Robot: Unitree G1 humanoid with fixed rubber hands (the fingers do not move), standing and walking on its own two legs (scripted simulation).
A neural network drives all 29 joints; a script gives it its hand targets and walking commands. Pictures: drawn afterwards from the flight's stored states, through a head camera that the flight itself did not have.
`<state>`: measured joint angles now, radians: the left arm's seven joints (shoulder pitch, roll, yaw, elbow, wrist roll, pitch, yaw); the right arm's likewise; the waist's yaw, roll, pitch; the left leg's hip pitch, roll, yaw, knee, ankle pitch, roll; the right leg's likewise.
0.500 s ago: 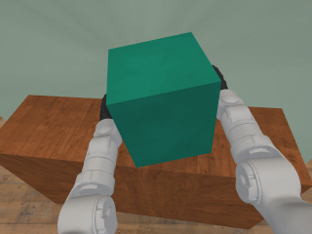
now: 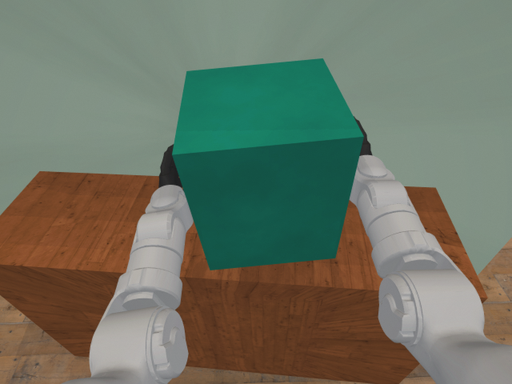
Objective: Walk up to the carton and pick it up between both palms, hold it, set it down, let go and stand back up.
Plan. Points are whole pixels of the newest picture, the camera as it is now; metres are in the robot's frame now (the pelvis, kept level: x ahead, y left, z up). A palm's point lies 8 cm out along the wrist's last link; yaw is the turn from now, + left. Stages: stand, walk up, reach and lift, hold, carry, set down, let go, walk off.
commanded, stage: reach and lift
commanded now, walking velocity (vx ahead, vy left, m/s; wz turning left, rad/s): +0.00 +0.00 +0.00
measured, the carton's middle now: (264, 168) +0.41 +0.03 +0.15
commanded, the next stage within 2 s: hold in 1.30 s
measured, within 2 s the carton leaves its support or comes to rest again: neither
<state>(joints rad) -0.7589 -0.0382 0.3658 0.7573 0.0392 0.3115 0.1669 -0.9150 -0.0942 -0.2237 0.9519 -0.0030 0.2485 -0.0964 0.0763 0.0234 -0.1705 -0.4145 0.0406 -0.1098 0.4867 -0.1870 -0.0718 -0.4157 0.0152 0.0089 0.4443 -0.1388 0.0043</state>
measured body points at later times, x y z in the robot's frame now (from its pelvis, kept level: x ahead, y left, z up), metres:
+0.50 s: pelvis +0.00 +0.01 +0.00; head -0.03 +0.01 +0.45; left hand +0.40 +0.18 +0.15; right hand +0.42 -0.12 +0.17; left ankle +0.04 +0.16 -0.74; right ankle +0.05 -0.12 -0.74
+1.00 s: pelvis +0.00 +0.01 +0.00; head -0.04 +0.01 +0.45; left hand +0.39 +0.18 +0.17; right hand +0.41 -0.12 +0.19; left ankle +0.04 +0.16 -0.74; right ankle +0.05 -0.12 -0.74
